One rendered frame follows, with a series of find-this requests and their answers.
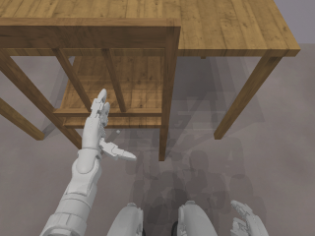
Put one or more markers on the left robot forearm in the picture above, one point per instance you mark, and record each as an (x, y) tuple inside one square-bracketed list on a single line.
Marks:
[(70, 217)]

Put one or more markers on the robot thigh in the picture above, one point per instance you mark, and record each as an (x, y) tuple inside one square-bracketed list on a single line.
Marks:
[(194, 221), (128, 222)]

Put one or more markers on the left robot thigh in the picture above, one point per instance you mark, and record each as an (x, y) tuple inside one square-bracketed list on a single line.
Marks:
[(128, 222)]

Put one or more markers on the robot right hand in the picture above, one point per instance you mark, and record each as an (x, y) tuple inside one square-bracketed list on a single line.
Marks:
[(253, 225)]

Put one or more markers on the table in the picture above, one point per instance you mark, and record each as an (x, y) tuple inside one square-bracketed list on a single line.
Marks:
[(209, 28)]

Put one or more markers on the right robot thigh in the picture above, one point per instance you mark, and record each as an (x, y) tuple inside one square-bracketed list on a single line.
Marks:
[(194, 221)]

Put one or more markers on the robot left hand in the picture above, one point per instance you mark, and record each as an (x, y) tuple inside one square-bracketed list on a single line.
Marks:
[(94, 129)]

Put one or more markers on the chair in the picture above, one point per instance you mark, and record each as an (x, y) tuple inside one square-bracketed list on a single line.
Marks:
[(138, 88)]

